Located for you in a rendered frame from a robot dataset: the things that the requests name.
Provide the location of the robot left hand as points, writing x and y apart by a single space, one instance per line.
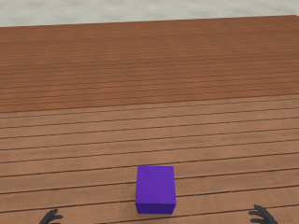
50 216

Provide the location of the carton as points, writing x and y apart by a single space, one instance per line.
155 191

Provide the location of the robot right hand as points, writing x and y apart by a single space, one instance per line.
261 212

